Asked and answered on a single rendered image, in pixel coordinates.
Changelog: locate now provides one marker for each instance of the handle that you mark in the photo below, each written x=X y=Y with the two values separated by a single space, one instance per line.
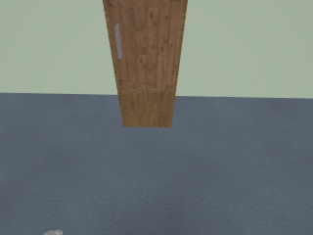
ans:
x=118 y=42

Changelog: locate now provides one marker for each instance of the cupboard door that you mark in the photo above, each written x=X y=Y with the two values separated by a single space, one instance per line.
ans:
x=149 y=32

